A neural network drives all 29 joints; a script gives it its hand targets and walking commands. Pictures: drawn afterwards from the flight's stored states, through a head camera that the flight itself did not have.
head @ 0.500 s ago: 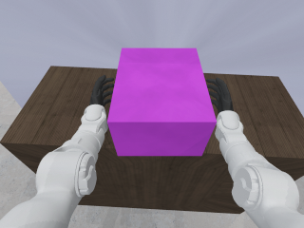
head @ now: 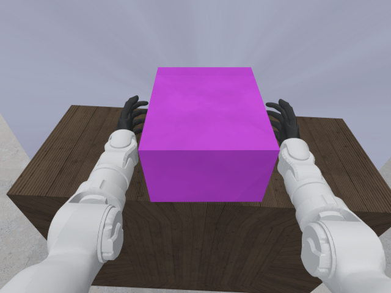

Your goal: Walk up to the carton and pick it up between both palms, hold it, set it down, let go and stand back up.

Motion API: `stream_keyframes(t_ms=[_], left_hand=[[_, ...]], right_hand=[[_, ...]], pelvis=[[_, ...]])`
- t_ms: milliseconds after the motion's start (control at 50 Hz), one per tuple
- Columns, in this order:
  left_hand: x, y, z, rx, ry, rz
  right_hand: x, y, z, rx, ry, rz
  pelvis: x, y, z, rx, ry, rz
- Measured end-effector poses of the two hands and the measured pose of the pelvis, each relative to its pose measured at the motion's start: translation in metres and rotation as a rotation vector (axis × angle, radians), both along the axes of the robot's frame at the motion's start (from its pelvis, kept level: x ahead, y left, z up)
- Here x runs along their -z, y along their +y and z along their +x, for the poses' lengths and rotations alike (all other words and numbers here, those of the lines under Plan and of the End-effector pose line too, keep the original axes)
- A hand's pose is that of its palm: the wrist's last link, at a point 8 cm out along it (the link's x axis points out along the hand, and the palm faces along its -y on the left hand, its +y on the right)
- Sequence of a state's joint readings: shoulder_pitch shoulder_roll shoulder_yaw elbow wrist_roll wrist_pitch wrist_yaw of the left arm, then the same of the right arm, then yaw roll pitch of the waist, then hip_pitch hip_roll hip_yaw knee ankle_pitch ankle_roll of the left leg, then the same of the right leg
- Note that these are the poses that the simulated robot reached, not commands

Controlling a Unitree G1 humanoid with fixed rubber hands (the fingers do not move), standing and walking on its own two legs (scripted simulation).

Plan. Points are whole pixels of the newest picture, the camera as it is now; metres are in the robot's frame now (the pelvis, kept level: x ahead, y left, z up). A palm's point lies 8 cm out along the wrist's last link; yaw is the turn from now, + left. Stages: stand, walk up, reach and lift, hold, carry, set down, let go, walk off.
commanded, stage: reach and lift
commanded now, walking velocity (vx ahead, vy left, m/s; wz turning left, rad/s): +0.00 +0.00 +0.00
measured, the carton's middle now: (205, 128) +0.49 +0.02 +0.10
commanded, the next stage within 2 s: hold in 1.40 s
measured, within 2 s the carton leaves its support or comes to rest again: neither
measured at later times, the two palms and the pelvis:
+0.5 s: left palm (124, 130) +0.40 +0.18 +0.17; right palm (298, 140) +0.39 -0.16 +0.17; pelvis +0.00 +0.00 +0.00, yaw +1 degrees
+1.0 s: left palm (125, 135) +0.37 +0.17 +0.18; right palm (308, 142) +0.37 -0.17 +0.18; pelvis +0.00 -0.01 +0.00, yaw +2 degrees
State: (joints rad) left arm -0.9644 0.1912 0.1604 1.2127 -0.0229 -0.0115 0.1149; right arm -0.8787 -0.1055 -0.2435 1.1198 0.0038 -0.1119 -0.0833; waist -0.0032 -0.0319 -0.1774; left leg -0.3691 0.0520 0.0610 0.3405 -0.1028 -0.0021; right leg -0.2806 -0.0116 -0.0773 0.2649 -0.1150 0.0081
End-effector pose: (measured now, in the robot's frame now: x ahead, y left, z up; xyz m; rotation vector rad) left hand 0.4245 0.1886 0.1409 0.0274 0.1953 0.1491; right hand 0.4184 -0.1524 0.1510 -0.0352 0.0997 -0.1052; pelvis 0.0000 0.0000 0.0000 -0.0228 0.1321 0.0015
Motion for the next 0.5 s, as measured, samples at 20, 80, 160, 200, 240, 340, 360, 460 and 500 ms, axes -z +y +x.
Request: stream_keyframes(t_ms=[20,80,160,200,240,340,360,460,500], left_hand=[[-0.004,-0.001,-0.001,0.001,-0.005,-0.003],[-0.015,-0.005,-0.002,0.002,-0.015,-0.005],[-0.024,-0.01,-0.006,0.02,-0.011,-0.009],[-0.025,-0.011,-0.009,0.024,-0.001,-0.01],[-0.025,-0.011,-0.011,0.026,0.006,-0.006],[-0.024,-0.009,-0.019,0.02,0.009,0.004],[-0.025,-0.009,-0.021,0.019,0.005,0.005],[-0.027,-0.007,-0.026,0.019,-0.001,0.016],[-0.027,-0.007,-0.027,0.022,0.004,0.021]], right_hand=[[-0.004,-0.001,-0.001,0.001,-0.004,-0.001],[-0.014,-0.005,-0.004,0.008,-0.012,-0.001],[-0.024,-0.009,-0.01,0.014,-0.007,0.0],[-0.026,-0.01,-0.014,0.018,0.005,0.005],[-0.026,-0.01,-0.017,0.018,0.013,0.007],[-0.021,-0.009,-0.023,0.014,0.017,0.016],[-0.021,-0.008,-0.024,0.012,0.013,0.017],[-0.021,-0.007,-0.028,0.01,0.007,0.013],[-0.02,-0.007,-0.03,0.011,0.014,0.011]], pelvis=[[0.0,0.0,0.0,0.0,-0.004,0.0],[-0.001,-0.002,-0.002,-0.001,-0.023,0.002],[-0.002,-0.003,-0.003,0.001,-0.072,0.007],[-0.003,-0.004,-0.003,-0.001,-0.097,0.009],[-0.003,-0.004,-0.004,-0.001,-0.12,0.011],[-0.003,-0.003,-0.004,-0.003,-0.152,0.012],[-0.003,-0.003,-0.004,-0.004,-0.154,0.012],[-0.003,-0.003,-0.004,-0.017,-0.171,0.011],[-0.003,-0.002,-0.004,-0.019,-0.183,0.012]])
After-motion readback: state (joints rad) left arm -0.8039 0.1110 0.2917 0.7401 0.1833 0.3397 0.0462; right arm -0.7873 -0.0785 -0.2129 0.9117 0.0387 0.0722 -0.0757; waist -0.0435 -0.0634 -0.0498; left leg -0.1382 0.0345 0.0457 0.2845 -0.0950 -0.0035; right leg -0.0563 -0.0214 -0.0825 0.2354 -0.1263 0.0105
